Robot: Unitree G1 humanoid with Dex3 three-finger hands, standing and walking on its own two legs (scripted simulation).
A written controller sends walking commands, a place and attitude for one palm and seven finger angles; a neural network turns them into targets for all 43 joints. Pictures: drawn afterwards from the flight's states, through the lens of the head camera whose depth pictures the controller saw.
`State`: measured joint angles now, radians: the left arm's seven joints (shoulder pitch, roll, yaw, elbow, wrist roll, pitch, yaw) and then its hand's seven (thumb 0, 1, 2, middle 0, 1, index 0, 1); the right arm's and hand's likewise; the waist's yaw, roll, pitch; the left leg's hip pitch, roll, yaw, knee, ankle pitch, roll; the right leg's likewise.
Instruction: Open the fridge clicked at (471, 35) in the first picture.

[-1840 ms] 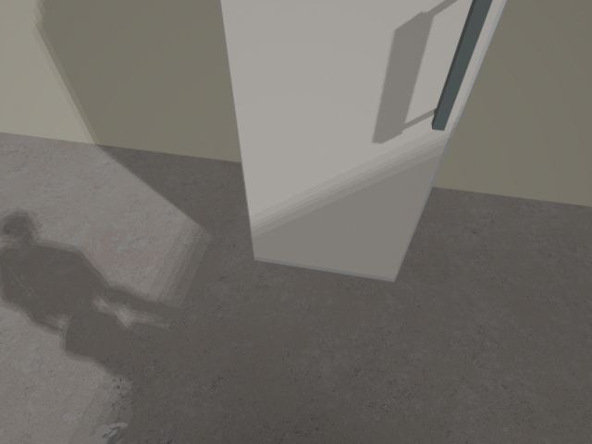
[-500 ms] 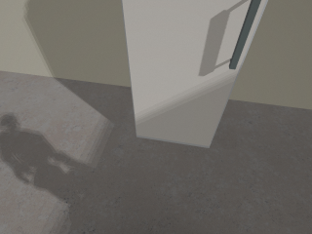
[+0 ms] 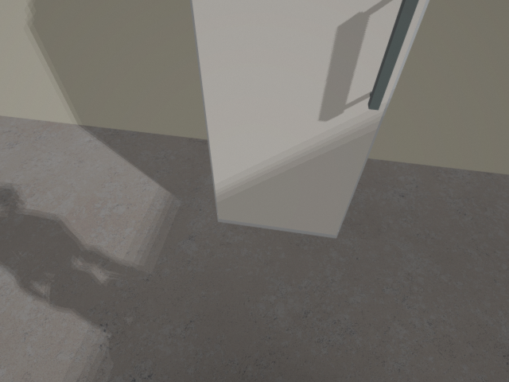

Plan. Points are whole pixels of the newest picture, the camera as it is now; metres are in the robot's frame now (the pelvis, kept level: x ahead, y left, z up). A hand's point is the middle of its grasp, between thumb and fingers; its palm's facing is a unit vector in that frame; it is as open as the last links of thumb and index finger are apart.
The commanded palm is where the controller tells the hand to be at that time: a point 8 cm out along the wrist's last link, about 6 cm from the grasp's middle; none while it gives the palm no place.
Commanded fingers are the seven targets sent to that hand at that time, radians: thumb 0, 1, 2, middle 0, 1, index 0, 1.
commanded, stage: turn to face it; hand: right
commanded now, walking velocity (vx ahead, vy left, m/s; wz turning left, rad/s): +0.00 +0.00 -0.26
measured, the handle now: (389, 52) +0.81 -0.27 +0.15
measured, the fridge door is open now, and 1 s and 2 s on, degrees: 0 0 0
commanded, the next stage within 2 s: take the last steps up to it in 0.04 s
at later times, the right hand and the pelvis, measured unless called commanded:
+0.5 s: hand out of the picture -0.01 -0.24 -0.20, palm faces +0.12 +0.98 -0.16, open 7.4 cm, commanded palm none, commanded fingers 0.00 -0.90 -0.90 0.20 0.30 0.20 0.30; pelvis +0.04 -0.06 -0.01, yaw -5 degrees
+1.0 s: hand (367, 305) +0.33 -0.23 -0.19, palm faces +0.08 +0.99 -0.15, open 7.3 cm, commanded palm none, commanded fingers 0.00 -0.90 -0.90 0.20 0.30 0.20 0.30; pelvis +0.24 -0.05 -0.03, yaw -6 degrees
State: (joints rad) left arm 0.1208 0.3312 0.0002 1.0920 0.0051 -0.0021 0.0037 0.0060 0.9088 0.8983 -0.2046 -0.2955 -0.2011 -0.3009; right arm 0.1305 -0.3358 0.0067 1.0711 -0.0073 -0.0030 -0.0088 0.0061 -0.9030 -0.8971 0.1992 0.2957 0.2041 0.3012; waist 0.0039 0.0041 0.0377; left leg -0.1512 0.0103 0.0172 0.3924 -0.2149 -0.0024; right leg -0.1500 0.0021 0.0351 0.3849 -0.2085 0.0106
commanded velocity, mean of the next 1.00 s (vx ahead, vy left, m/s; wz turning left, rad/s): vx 0.25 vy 0.01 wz -0.04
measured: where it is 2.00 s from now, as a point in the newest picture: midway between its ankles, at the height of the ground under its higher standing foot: (266, 377)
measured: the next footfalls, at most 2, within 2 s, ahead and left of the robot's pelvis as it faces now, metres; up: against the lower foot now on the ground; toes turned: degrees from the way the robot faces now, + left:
left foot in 0.96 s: +0.37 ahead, +0.02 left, +0.00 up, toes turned +1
right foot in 1.34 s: +0.45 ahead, -0.20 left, +0.00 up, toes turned -10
